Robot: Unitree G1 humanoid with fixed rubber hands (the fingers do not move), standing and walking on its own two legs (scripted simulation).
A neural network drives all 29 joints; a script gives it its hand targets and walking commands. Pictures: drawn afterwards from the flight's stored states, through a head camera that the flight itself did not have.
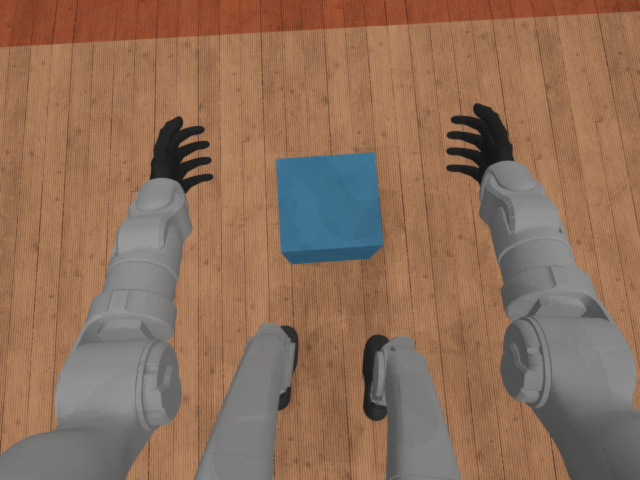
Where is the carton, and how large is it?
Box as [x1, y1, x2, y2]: [276, 152, 382, 263]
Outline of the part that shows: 374,152 276,159 281,252 291,263 369,258 382,245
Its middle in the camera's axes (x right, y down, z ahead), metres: +0.02 -0.06 +0.92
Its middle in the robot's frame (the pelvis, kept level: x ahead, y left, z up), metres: +0.51 +0.04 -0.53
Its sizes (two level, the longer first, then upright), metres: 0.210 0.200 0.250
